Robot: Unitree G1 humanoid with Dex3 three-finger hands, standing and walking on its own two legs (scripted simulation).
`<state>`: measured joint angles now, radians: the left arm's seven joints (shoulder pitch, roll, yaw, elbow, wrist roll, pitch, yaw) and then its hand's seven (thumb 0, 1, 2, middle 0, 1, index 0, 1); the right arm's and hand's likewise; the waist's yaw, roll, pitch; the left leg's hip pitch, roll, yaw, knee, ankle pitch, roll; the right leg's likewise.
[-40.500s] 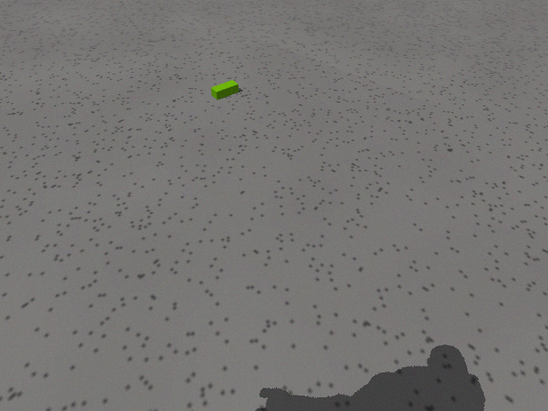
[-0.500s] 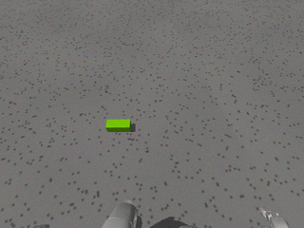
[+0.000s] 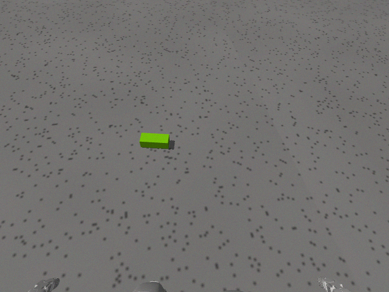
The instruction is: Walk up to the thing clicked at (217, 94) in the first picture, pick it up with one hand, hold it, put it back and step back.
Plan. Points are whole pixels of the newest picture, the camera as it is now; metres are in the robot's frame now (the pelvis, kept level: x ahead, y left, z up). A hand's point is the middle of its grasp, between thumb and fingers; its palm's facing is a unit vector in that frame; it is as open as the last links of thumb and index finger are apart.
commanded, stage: step back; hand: left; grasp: from above
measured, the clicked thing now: (154, 140) +1.01 +0.25 -0.73
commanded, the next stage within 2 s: stand in 0.98 s
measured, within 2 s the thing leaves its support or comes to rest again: neither
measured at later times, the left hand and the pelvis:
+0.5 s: hand out of the picture +0.01 +0.29 -0.14, palm faces +0.01 -0.92 -0.39, open 7.4 cm; pelvis -0.03 +0.01 +0.01, yaw +1 degrees
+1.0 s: hand out of the picture +0.11 +0.27 -0.14, palm faces +0.06 -0.94 -0.34, open 7.4 cm; pelvis +0.02 +0.01 +0.01, yaw +3 degrees
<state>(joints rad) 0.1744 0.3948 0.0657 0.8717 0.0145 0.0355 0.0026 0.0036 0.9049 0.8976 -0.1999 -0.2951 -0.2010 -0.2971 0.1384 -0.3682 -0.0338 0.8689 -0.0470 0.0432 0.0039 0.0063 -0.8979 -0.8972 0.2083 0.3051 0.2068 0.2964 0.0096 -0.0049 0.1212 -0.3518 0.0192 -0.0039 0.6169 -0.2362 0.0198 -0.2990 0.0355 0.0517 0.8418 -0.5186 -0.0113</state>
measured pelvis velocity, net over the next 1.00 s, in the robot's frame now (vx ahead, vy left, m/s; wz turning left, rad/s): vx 0.02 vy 0.01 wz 0.05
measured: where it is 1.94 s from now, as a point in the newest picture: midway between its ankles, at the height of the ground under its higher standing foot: outside the picture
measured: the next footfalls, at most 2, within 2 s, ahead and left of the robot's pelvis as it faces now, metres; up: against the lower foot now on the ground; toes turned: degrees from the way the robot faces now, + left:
right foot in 0.04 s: +0.05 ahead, -0.12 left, +0.00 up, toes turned +0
left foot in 0.30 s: +0.06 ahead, +0.14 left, +0.00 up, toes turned +3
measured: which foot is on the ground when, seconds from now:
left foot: down 0.00-0.06, up 0.08-0.28, down 0.30-1.00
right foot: up 0.00-0.02, down 0.04-1.00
